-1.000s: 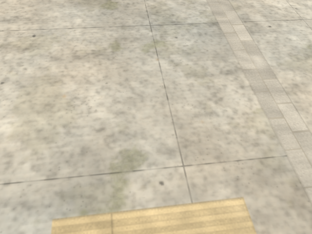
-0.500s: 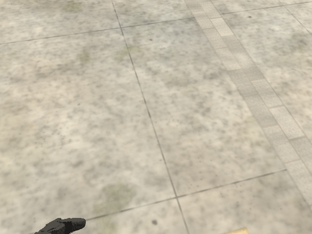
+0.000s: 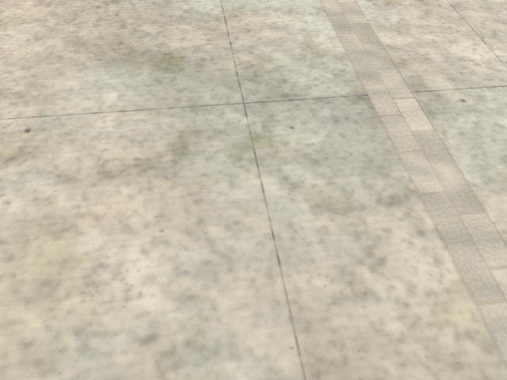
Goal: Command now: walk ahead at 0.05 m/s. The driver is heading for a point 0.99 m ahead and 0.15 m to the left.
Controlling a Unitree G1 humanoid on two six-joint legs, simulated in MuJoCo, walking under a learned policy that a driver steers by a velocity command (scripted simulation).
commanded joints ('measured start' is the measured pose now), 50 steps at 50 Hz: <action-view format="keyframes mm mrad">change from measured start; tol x16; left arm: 1 49 103 19 -11 -6 17 23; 31 -10 59 28 36 -45 -33 9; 37 445 250 96 172 -36 -48 -5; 50 331 131 35 77 -12 -50 16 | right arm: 1 -13 -107 -22 -26 -4 -26 9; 30 139 -180 -57 91 36 -62 13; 50 -329 -30 -9 -101 43 -95 65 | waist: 1 23 130 45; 31 -41 175 154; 35 93 95 85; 37 145 -325 17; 41 35 -76 112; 50 67 -93 143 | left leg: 1 -41 45 -75 -204 -123 47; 8 129 22 -32 -88 262 62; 22 136 -2 -7 -86 287 68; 26 71 13 -69 -154 -414 129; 29 118 223 -407 -332 -606 254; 32 118 276 -443 -334 -428 263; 35 -116 99 -142 -187 -230 144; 37 -420 -103 97 373 -235 30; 39 -591 -18 -57 663 -255 71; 50 -350 3 83 122 247 35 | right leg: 1 31 -48 34 -46 -44 -4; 22 68 -79 49 -12 147 17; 26 -67 -30 3 58 -351 -22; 31 -268 -65 59 361 -299 -80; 35 206 -21 3 15 -49 -90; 38 413 -437 763 -293 -276 -295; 45 316 -254 245 -312 255 -156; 50 208 -223 142 -374 259 -149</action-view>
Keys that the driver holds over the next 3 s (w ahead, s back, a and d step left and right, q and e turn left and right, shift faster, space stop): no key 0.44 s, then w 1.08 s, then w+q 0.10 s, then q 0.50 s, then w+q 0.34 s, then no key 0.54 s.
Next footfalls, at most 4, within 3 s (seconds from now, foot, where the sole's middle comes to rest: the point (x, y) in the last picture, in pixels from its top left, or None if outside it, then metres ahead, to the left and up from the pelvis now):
1.18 left None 0.49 0.11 -0.77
1.72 right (305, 291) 0.80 -0.13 -0.77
2.20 left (221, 308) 0.73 0.12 -0.77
2.66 right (250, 220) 1.06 0.04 -0.77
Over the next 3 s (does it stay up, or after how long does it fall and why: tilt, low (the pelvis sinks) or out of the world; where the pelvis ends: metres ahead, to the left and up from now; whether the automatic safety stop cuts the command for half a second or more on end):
stays up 0.92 0.08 0.00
